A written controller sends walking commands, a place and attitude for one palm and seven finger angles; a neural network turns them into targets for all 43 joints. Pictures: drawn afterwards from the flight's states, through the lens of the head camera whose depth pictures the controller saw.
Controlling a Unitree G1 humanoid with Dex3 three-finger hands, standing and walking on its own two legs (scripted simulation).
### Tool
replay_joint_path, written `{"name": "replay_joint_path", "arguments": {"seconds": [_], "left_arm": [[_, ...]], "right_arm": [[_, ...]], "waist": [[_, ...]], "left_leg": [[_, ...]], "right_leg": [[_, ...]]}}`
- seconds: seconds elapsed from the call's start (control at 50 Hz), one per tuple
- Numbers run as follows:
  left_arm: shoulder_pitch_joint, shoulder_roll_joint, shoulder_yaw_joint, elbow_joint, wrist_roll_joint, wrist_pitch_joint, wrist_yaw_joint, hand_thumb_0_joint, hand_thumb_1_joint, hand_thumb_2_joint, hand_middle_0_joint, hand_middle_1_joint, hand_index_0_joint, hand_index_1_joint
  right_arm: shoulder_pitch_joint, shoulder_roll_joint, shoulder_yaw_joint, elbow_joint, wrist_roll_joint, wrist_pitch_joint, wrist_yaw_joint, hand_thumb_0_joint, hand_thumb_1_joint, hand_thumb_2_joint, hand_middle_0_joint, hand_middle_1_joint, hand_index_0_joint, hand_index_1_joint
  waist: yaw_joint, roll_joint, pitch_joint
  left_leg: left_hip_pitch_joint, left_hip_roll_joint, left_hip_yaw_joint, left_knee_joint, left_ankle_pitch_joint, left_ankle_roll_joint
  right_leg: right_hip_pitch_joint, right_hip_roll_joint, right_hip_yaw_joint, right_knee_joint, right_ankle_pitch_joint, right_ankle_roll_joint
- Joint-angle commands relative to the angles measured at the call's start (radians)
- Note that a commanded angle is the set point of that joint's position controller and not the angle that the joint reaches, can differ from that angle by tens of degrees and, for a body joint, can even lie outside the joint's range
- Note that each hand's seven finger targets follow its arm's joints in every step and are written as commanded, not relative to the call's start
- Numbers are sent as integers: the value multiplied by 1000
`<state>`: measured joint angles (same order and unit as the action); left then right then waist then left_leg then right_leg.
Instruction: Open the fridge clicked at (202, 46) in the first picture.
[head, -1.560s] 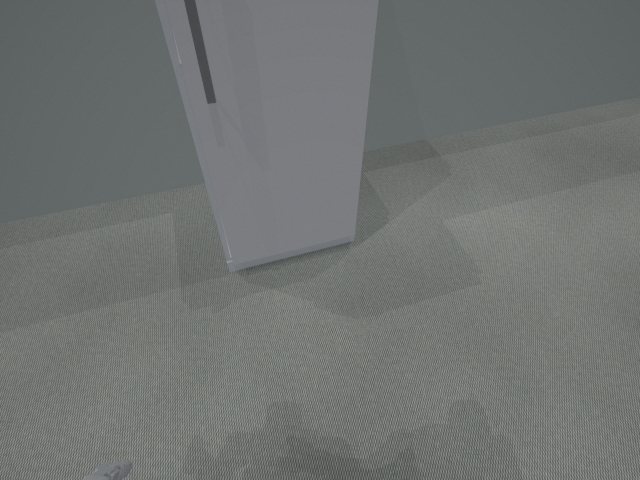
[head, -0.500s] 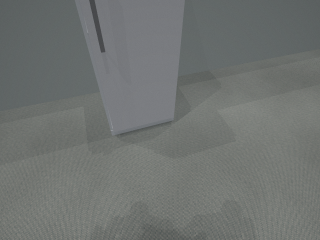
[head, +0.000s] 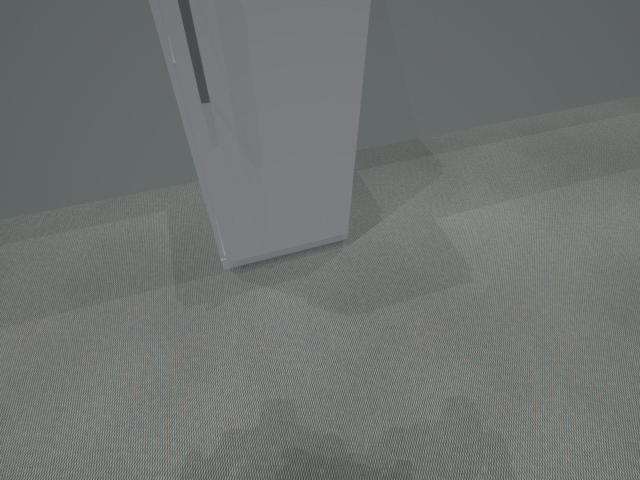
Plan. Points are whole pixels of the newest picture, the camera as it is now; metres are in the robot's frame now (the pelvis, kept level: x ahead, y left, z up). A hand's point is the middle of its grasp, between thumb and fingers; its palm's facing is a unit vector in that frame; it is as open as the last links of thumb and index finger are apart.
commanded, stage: walk to a spot facing it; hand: left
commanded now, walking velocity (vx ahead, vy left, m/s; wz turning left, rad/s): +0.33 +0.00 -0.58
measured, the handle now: out of the picture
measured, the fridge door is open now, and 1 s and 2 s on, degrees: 0 0 0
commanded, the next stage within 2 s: turn to face it in 0.68 s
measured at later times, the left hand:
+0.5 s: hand out of the picture +0.14 +0.14 -0.18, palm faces -0.11 -0.97 -0.22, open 7.3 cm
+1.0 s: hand (246, 378) +0.32 +0.15 -0.20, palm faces -0.20 -0.96 -0.18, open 7.3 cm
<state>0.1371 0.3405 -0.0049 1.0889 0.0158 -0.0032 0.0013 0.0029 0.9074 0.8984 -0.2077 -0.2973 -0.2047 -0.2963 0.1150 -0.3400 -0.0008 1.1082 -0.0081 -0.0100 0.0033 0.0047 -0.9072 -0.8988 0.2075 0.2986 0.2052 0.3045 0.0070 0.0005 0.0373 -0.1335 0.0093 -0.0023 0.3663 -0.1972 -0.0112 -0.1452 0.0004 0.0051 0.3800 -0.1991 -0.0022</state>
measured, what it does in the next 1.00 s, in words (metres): walks ahead, turning right: right foot, then left foot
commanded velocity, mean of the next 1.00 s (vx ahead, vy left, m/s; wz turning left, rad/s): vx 0.23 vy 0.00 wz -0.13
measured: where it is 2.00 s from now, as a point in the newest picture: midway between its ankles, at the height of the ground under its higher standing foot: outside the picture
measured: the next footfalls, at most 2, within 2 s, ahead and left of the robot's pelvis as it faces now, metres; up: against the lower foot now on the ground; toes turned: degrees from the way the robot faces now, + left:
right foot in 0.38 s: +0.13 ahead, -0.14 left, +0.00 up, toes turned -15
left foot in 0.86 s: +0.40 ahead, +0.03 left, +0.00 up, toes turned -9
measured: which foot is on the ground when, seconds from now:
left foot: down 0.00-0.38, up 0.40-0.84, down 0.86-1.00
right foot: down 0.00-0.20, up 0.22-0.36, down 0.38-0.86, up 0.88-1.00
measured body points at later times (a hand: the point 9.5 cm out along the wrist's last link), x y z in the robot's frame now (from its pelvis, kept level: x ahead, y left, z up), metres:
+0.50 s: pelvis +0.09 -0.05 -0.02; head +0.10 -0.06 +0.43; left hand +0.15 +0.19 -0.16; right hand +0.03 -0.29 -0.18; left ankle +0.06 +0.09 -0.67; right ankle +0.09 -0.13 -0.75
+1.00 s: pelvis +0.28 -0.02 -0.01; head +0.29 +0.00 +0.43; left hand +0.33 +0.20 -0.18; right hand +0.29 -0.26 -0.15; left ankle +0.36 +0.04 -0.75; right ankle +0.17 -0.12 -0.67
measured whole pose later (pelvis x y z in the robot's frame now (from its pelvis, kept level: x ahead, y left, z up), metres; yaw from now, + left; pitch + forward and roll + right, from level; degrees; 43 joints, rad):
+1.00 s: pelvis +0.28 -0.02 -0.01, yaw -16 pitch -2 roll -1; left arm 0.32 0.18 0.05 1.09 0.02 -0.01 0.03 0.00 0.91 0.90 -0.20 -0.30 -0.20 -0.30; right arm 0.19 -0.14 -0.04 1.00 -0.01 -0.06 -0.03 -0.02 -0.94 -0.90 0.21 0.30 0.21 0.30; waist 0.01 -0.03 0.04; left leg -0.31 0.02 0.13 0.56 -0.21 0.07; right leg -0.34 -0.03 -0.05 1.10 -0.49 0.02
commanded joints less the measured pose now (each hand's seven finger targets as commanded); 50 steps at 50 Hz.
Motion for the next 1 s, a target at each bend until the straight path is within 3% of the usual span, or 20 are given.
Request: {"name": "replay_joint_path", "arguments": {"seconds": [0.0,0.06,0.12,0.18,0.22,0.28,0.32,0.34,0.36,0.38,0.42,0.52,0.7,0.76,0.8,0.82,0.84,0.86,0.92,0.98], "left_arm": [[22,96,17,-37,-4,-2,11,0,900,900,-200,-300,-200,-300],[64,104,32,-55,4,19,-6,0,900,900,-200,-300,-200,-300],[87,103,51,-96,8,21,-19,0,900,900,-200,-300,-200,-300],[61,27,55,-146,4,2,-32,0,900,900,-200,-300,-200,-300],[-17,16,59,-191,5,-9,-38,0,900,900,-200,-300,-200,-300],[29,-30,67,-185,3,-19,-46,0,900,900,-200,-300,-200,-300],[234,-40,77,-115,6,-20,-50,0,900,900,-200,-300,-200,-300],[397,25,95,-60,13,-29,-39,0,900,900,-200,-300,-200,-300],[517,134,118,-31,14,-44,-17,0,900,900,-200,-300,-200,-300],[520,138,113,-34,-5,-46,-2,0,900,900,-200,-300,-200,-300],[385,69,102,-67,-5,-50,6,0,900,900,-200,-300,-200,-300],[274,-13,74,-79,11,-67,13,0,900,900,-200,-300,-200,-300],[347,-37,71,-29,11,-72,21,0,900,900,-200,-300,-200,-300],[321,-28,78,-33,11,-65,23,0,900,900,-200,-300,-200,-300],[309,-47,75,-24,0,-63,28,0,900,900,-200,-300,-200,-300],[340,-83,72,-24,-6,-60,29,0,900,900,-200,-300,-200,-300],[408,-136,58,-27,-16,-58,25,0,900,900,-200,-300,-200,-300],[388,-111,58,-38,-7,-53,34,0,900,900,-200,-300,-200,-300],[230,-121,57,-54,8,-37,25,0,900,900,-200,-300,-200,-300],[237,-149,58,-63,3,-6,21,0,900,900,-200,-300,-200,-300]], "right_arm": [[18,-90,-10,-36,-8,-9,-15,0,-900,-900,200,300,200,300],[57,-92,-24,-48,-16,6,-11,0,-900,-900,200,300,200,300],[98,-117,-45,-74,-17,3,-12,0,-900,-900,200,300,200,300],[185,-163,-73,-77,-14,-21,-22,0,-900,-900,200,300,200,300],[240,-145,-81,-72,-12,-39,-22,0,-900,-900,200,300,200,300],[185,-104,-77,-84,-20,-45,-24,0,-900,-900,200,300,200,300],[111,-90,-73,-99,-21,-43,-22,0,-900,-900,200,300,200,300],[94,-49,-65,-114,-8,-44,-15,0,-900,-900,200,300,200,300],[60,31,-46,-168,-2,-48,-6,0,-900,-900,200,300,200,300],[33,8,-51,-192,-7,-54,-4,0,-900,-900,200,300,200,300],[18,18,-61,-161,-7,-56,0,0,-900,-900,200,300,200,300],[116,82,-64,-115,-18,-20,9,0,-900,-900,200,300,200,300],[-39,122,-56,-193,-11,-37,20,0,-900,-900,200,300,200,300],[-4,115,-57,-185,-7,-48,11,0,-900,-900,200,300,200,300],[212,84,-60,-105,-13,-54,-6,0,-900,-900,200,300,200,300],[344,5,-76,-72,-19,-60,-16,0,-900,-900,200,300,200,300],[405,-74,-88,-59,-19,-58,-20,0,-900,-900,200,300,200,300],[375,-62,-74,-65,-7,-37,-23,0,-900,-900,200,300,200,300],[201,55,-46,-93,-7,-39,-32,0,-900,-900,200,300,200,300],[168,60,-50,-103,-10,-41,-32,0,-900,-900,200,300,200,300]], "waist": [[-7,-8,-69],[-4,-21,16],[-11,2,72],[-50,189,79],[-79,161,65],[-27,149,70],[81,58,2],[149,-131,-66],[178,-445,-52],[157,-331,-70],[98,-101,1],[-9,-39,72],[39,-117,54],[19,-130,55],[-68,-63,-49],[-101,99,-165],[-80,326,-253],[-65,248,-229],[-20,127,39],[17,97,-12]], "left_leg": [[24,106,-54,-35,1,16],[-48,99,-35,-17,-309,22],[-63,133,-67,-13,-437,50],[88,321,-258,-148,-407,154],[200,396,-267,-158,-189,217],[89,368,-83,-71,45,163],[-104,262,76,150,-2,84],[-264,174,170,418,-54,36],[-542,36,197,735,-381,-16],[-597,53,69,845,-378,2],[-582,123,28,889,-212,9],[-461,141,46,757,-65,-28],[-451,100,99,400,-6,-27],[-297,62,121,278,-21,-6],[-21,35,128,130,113,18],[189,179,-32,122,316,63],[339,427,-338,54,590,181],[261,455,-369,-5,584,246],[-96,337,-282,-93,400,234],[-147,249,-144,-84,447,193]], "right_leg": [[-26,-106,113,-63,-20,-14],[-129,-83,167,-72,-322,-35],[-238,-44,176,3,-411,-54],[-419,40,-3,337,-239,-22],[-541,-33,0,477,-323,-8],[-381,-84,-32,372,-303,-9],[-33,-17,-116,193,-100,-19],[186,-68,-4,76,-127,-46],[272,-334,490,-116,-188,-144],[275,-388,651,-187,-160,-203],[142,-350,531,-169,-219,-223],[-94,-252,267,-205,-51,-185],[67,-207,171,-132,269,-166],[33,-200,156,-48,394,-146],[9,-127,68,184,488,-94],[-97,-56,6,400,244,-45],[-298,53,-75,698,-368,-3],[-318,22,-11,814,-446,-12],[-352,-80,-10,807,-303,18],[-258,-78,-28,671,-231,45]]}}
